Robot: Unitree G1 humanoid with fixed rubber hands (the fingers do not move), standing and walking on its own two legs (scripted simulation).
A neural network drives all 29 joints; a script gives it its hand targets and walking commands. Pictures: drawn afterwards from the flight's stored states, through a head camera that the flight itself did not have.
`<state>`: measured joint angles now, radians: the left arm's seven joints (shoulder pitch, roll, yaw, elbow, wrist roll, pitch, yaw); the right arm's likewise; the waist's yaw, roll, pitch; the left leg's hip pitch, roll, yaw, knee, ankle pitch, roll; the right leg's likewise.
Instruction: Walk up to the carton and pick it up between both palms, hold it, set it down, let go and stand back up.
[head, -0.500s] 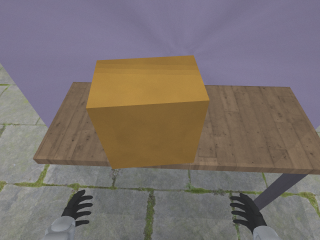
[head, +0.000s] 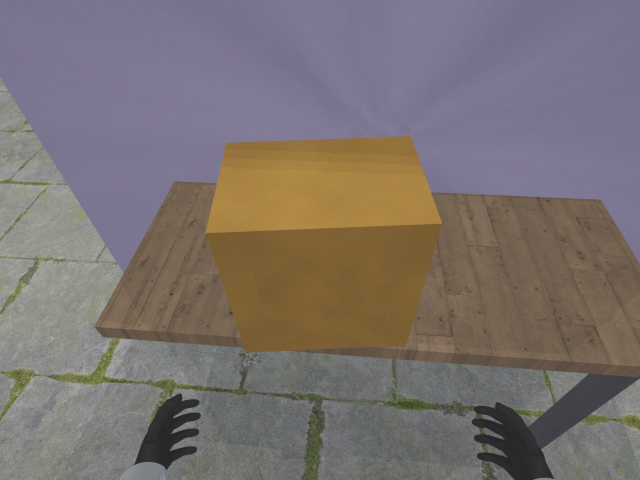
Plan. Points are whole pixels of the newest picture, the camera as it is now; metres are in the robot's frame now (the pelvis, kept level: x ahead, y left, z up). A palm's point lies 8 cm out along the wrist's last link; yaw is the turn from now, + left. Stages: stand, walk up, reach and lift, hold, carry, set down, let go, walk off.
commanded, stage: reach and lift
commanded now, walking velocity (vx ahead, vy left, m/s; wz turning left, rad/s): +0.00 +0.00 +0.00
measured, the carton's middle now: (322, 251) +0.45 +0.02 +0.01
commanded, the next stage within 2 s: none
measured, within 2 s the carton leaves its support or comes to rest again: neither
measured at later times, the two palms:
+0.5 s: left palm (146, 439) +0.19 +0.25 -0.04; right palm (522, 423) +0.21 -0.23 -0.05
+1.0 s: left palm (157, 377) +0.26 +0.24 +0.00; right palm (512, 361) +0.27 -0.22 -0.01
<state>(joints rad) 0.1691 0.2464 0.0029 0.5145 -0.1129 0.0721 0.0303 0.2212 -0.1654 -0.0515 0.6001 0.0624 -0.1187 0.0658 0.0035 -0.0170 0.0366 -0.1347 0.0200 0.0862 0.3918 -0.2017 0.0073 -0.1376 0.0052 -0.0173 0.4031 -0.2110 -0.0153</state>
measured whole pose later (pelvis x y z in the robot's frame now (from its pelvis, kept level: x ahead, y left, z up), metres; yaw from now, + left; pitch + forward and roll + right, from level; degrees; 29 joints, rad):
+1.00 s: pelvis +0.01 -0.01 +0.00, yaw +1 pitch -1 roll +0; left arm -0.09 0.29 -0.06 0.67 -0.28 -0.29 0.04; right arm -0.07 -0.26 0.06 0.72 0.34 -0.32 0.05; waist 0.03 -0.03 -0.01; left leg -0.21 0.02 0.04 0.46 -0.23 -0.01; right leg -0.21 0.02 -0.02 0.46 -0.25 -0.03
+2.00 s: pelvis +0.01 -0.01 +0.00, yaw +0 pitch +4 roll +0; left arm -0.57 0.38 0.13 0.42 -0.23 0.44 0.01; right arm -0.60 -0.43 0.02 0.63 0.44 0.24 0.00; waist 0.02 -0.02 -0.06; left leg -0.23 0.03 0.03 0.34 -0.17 -0.01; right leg -0.21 0.03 -0.01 0.30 -0.15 -0.02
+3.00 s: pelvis +0.01 -0.01 -0.01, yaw +2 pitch +15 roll -1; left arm -0.89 0.36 -0.04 1.15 -0.29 -0.04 0.01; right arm -0.91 -0.34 0.08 1.16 0.39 -0.02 -0.01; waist 0.04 0.00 -0.18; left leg -0.53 0.03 -0.01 0.46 -0.18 -0.01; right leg -0.49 0.04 -0.04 0.39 -0.16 -0.03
